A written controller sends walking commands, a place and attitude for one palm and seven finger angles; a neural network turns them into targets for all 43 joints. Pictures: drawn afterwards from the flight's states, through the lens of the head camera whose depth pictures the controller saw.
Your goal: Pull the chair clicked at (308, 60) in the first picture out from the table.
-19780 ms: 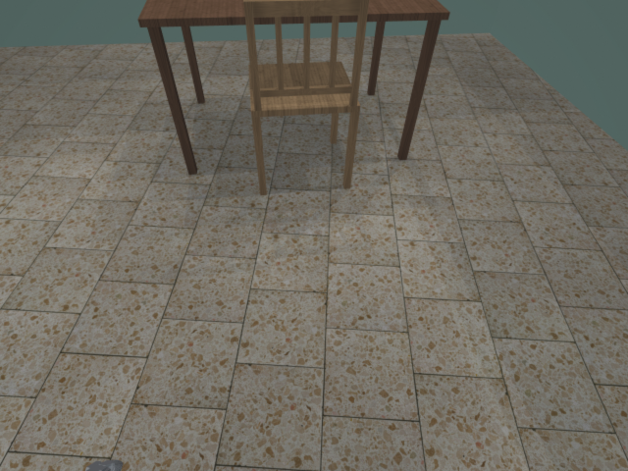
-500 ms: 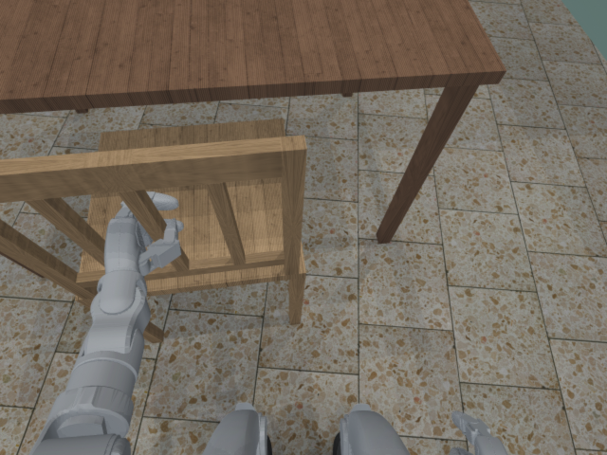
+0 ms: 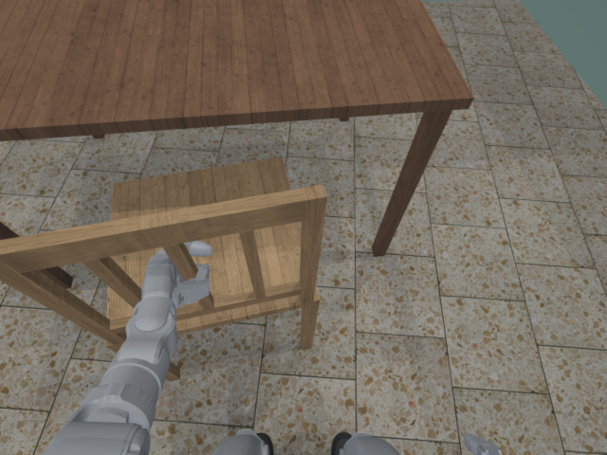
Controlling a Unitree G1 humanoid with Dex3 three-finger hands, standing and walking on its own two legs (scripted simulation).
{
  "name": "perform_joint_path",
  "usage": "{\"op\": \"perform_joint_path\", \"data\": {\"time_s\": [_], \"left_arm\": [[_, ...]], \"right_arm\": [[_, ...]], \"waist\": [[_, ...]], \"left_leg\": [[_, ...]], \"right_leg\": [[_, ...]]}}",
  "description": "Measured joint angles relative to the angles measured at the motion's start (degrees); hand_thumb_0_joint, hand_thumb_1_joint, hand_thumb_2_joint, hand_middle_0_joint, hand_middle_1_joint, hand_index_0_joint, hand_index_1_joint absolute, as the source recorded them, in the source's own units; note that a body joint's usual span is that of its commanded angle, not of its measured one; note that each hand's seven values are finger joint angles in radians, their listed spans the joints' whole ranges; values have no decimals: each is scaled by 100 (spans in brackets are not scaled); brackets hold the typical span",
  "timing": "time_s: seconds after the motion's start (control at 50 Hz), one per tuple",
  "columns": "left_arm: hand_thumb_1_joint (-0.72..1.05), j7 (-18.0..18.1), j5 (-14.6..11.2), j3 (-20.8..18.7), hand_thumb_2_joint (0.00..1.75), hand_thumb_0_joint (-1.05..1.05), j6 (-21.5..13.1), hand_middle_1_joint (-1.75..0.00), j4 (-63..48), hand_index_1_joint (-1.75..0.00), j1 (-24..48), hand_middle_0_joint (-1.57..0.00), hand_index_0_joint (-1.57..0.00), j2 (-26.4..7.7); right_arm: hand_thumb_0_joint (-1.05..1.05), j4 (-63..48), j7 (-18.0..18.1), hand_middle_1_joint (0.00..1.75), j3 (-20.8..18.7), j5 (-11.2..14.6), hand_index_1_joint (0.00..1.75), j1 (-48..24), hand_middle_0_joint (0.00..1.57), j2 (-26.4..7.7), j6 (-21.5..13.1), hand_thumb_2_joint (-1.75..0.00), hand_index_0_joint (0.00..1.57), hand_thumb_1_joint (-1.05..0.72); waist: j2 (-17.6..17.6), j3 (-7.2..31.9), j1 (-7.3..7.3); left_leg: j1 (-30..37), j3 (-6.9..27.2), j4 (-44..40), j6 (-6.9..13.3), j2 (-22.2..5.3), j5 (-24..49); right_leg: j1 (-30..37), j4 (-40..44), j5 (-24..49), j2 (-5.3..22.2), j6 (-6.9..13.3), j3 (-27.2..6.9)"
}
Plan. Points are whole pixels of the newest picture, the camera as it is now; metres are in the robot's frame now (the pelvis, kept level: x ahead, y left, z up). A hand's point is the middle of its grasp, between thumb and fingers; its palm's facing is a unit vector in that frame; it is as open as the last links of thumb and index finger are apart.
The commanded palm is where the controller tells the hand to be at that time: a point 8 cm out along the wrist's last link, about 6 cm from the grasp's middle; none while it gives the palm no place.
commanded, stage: step backward, pulling the chair out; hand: left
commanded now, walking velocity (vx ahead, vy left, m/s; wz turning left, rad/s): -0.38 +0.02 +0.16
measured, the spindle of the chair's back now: (192, 277) +0.38 +0.18 -0.10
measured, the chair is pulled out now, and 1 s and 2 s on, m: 0.12 0.20 0.29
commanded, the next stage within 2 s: none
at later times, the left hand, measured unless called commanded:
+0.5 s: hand (207, 320) +0.30 +0.14 -0.07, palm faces +0.09 -0.98 -0.18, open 5.3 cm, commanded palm +0.30 +0.19 -0.06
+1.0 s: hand (204, 329) +0.29 +0.14 -0.07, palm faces +0.08 -0.98 -0.19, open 5.4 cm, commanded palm +0.27 +0.19 -0.06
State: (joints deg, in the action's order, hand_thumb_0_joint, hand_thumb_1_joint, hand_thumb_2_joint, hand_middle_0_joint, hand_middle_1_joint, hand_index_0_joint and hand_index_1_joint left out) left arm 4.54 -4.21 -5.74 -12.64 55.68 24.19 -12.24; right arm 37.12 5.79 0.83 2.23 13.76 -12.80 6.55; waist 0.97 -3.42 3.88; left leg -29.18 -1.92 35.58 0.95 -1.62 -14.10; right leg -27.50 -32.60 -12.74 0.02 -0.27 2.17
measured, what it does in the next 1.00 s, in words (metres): shifts its weight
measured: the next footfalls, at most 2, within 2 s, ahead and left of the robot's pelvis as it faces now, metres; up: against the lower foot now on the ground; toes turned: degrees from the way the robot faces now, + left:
left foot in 1.60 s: -0.06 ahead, +0.12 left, +0.00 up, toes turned +6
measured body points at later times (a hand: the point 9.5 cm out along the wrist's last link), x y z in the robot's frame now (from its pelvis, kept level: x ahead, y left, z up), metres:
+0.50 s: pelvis -0.05 -0.02 -0.01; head +0.02 -0.02 +0.44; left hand +0.29 +0.19 -0.05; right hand +0.06 -0.28 -0.13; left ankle +0.04 +0.11 -0.73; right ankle +0.03 -0.12 -0.73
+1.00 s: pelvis -0.07 -0.02 -0.01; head +0.01 -0.02 +0.43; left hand +0.28 +0.19 -0.05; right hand +0.05 -0.27 -0.13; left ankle -0.02 +0.10 -0.73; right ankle +0.03 -0.13 -0.73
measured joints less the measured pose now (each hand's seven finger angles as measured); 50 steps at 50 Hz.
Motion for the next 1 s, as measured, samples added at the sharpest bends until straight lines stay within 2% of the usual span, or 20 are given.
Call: {"op": "perform_joint_path", "data": {"time_s": [0.12, 0.24, 0.34, 0.42, 0.48, 0.56, 0.66, 0.68, 0.72, 0.8, 0.86, 0.92, 1.0], "left_arm": [[70, 44, -31, 71, 78, 6, -118, -113, 315, -145, 98, -33, -50, 104], [70, 142, -30, 185, 78, 6, -206, -113, 539, -145, 166, -33, -50, 228], [70, 181, -13, 357, 78, 6, -214, -113, 546, -145, 112, -32, -50, 252], [69, 147, 9, 419, 78, 5, -145, -114, 478, -145, 116, -32, -50, 180], [68, 109, 31, 392, 79, 5, -74, -114, 468, -145, 184, -33, -50, 107], [67, 106, 23, 291, 80, 5, -49, -114, 493, -145, 244, -34, -50, 77], [67, 188, 67, 230, 81, 6, -89, -115, 568, -145, 262, -34, -50, 193], [67, 194, 89, 250, 81, 6, -80, -115, 568, -145, 263, -33, -50, 231], [68, 188, 139, 344, 80, 6, -43, -116, 550, -145, 315, -32, -50, 284], [69, 137, 146, 533, 77, 5, 36, -117, 426, -145, 415, -30, -50, 224], [69, 69, 182, 534, 77, 5, 93, -118, 349, -145, 474, -30, -50, 174], [68, 45, 152, 467, 78, 5, 143, -118, 304, -145, 509, -30, -50, 102], [67, 47, 122, 349, 80, 5, 145, -118, 279, -145, 475, -32, -50, 29]], "right_arm": [[1, 222, 24, 30, 45, 71, 30, -63, 20, 4, -251, -90, 21, -90], [1, 442, 57, 30, -20, 118, 30, -106, 20, -214, -528, -90, 21, -90], [1, 523, 128, 30, -55, 114, 30, -50, 20, -346, -694, -90, 21, -90], [1, 482, 159, 30, -40, 71, 30, -14, 20, -283, -773, -90, 21, -90], [1, 478, 142, 30, -12, 31, 30, -70, 20, -173, -790, -90, 21, -90], [1, 470, 101, 30, 22, 21, 30, -150, 20, -75, -839, -90, 21, -90], [1, 627, 66, 30, 15, 9, 30, -175, 20, -132, -912, -90, 21, -90], [1, 667, 71, 30, 17, 5, 30, -158, 20, -172, -916, -90, 21, -90], [1, 743, 94, 30, 12, 5, 30, -135, 20, -246, -917, -90, 21, -90], [1, 683, 124, 30, 13, -22, 30, -152, 20, -236, -846, -90, 21, -90], [1, 574, 106, 30, 1, -72, 30, -181, 20, -172, -797, -90, 21, -90], [1, 483, 72, 30, 8, -78, 30, -275, 20, -77, -753, -90, 21, -90], [1, 393, 68, 30, 29, -40, 30, -354, 20, 18, -741, -90, 21, -90]], "waist": [[94, -85, -45], [131, -198, -27], [42, -177, -77], [-77, -167, -134], [-122, -223, -148], [-12, -281, -118], [48, -305, -20], [61, -278, -3], [64, -250, 28], [-175, -337, -112], [-217, -384, -144], [-177, -464, -141], [-98, -462, -63]], "left_leg": [[6, 151, -48, -93, -24, 192], [103, 229, -119, -92, 24, 300], [205, 151, -276, -49, 74, 460], [197, 92, -277, -34, 110, 488], [166, 108, -142, -69, 107, 447], [46, 216, 76, -129, 35, 335], [118, 389, 550, -185, 180, -587], [236, 414, 495, -188, 196, -586], [402, 443, 176, -116, 219, -56], [475, 283, -96, -8, 330, 73], [406, 271, -53, -10, 338, 76], [349, 286, 61, -60, 259, 57], [204, 356, 203, -138, 184, 54]], "right_leg": [[45, 23, 121, -28, 98, 152], [175, 94, 235, 14, 117, 234], [199, 114, 276, 71, 58, 166], [87, -85, 142, 95, 49, 78], [43, -237, 209, 85, 100, 74], [14, -316, 148, 12, 186, 179], [111, -176, 203, 87, 196, 273], [117, -147, 215, 111, 174, 299], [107, -118, 230, 179, 114, 367], [53, -61, 328, 276, 29, 176], [20, -141, 249, 249, -5, 50], [-3, -161, 305, 170, 51, 68], [-89, -200, 344, 97, 130, 141]]}}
